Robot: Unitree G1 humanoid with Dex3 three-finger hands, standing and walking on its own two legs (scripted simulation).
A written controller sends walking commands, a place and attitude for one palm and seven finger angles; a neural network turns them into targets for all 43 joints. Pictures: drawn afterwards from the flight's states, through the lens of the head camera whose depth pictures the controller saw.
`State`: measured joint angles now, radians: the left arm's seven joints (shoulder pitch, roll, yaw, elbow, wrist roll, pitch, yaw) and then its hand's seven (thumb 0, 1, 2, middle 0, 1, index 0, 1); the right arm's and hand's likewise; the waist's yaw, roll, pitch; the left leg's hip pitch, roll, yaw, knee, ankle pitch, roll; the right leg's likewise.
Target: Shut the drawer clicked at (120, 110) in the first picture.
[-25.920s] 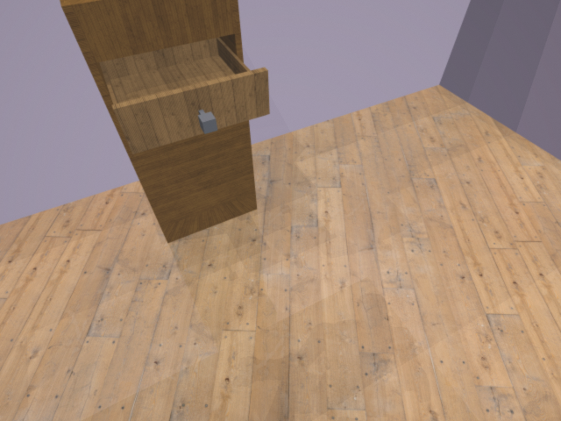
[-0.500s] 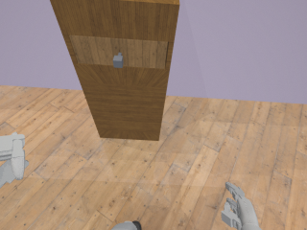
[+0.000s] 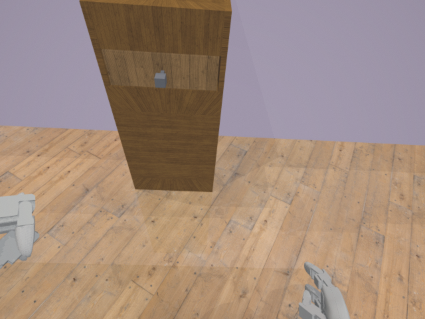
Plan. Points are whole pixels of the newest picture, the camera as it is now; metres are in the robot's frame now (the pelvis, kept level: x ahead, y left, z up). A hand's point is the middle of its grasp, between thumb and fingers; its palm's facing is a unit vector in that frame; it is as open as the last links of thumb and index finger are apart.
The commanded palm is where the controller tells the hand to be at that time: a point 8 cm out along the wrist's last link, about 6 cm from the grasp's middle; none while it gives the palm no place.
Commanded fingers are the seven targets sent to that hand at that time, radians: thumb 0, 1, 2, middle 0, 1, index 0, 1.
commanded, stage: stop stepping back and stand still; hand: left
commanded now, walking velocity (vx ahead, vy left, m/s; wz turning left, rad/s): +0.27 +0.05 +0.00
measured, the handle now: (161, 77) +0.84 +0.22 -0.02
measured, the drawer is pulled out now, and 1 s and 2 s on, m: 0.00 0.00 0.00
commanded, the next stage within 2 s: let the arm hang, fingers relaxed in 0.56 s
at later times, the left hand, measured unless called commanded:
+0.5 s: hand (8, 281) +0.13 +0.24 +0.17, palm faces +0.40 -0.82 -0.40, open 3.3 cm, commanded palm +0.08 +0.28 +0.18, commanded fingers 0.00 0.90 0.90 -1.40 -1.60 -1.40 -1.60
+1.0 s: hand out of the picture -0.04 +0.20 -0.17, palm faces +0.05 -0.98 -0.21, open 3.3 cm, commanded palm none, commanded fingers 0.00 0.90 0.90 -0.68 -0.82 -0.68 -0.82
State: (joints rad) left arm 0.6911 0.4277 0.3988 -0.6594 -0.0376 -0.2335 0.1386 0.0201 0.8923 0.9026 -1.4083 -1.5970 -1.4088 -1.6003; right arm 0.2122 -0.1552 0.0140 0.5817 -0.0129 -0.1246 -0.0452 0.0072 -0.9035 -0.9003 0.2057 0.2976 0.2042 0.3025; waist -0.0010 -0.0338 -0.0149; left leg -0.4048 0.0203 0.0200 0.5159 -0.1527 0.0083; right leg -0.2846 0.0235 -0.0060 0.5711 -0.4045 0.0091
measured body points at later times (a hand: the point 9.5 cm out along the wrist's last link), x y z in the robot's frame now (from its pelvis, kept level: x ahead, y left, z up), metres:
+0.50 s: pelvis -0.05 +0.00 +0.00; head -0.07 +0.01 +0.45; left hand +0.10 +0.28 +0.19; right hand +0.09 -0.24 -0.08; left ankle -0.03 +0.11 -0.73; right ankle -0.03 -0.10 -0.73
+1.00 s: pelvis -0.07 +0.01 +0.00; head -0.06 +0.03 +0.45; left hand -0.04 +0.25 -0.15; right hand +0.00 -0.24 -0.13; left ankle -0.03 +0.11 -0.73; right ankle -0.03 -0.10 -0.73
